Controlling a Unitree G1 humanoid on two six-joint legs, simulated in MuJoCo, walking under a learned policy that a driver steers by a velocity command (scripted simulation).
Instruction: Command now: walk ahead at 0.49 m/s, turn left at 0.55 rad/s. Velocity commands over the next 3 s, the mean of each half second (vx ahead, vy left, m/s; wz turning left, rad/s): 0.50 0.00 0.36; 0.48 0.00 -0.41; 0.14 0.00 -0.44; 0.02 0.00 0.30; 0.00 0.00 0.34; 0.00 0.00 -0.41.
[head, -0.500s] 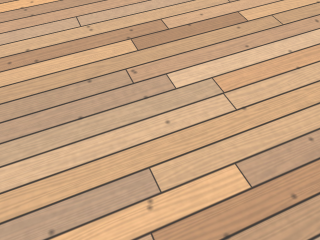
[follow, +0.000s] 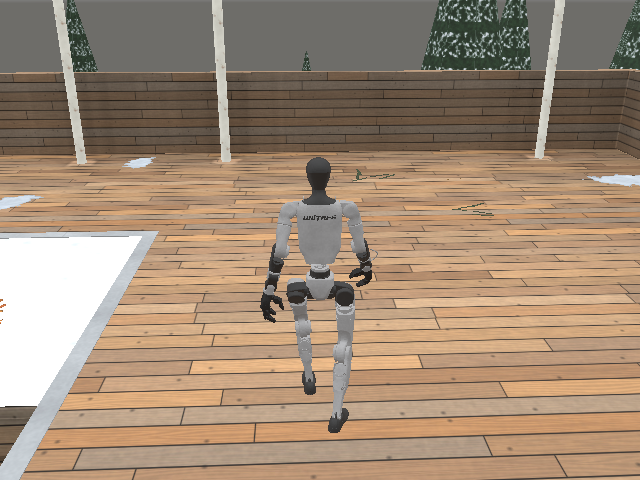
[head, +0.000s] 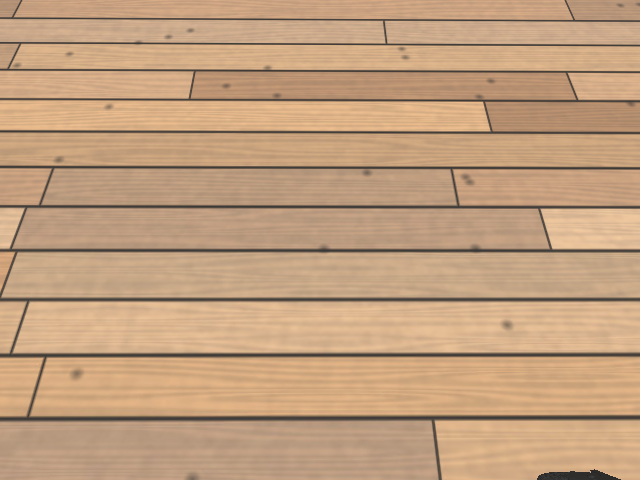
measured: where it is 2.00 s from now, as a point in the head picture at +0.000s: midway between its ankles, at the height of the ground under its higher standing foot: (330, 392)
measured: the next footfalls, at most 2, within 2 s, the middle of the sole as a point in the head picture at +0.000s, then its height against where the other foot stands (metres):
right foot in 0.56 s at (365, 448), level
left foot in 1.08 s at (299, 318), level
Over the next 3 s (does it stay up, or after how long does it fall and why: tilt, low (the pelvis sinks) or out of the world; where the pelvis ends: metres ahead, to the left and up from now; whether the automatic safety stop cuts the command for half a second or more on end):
stays up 0.60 0.05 0.03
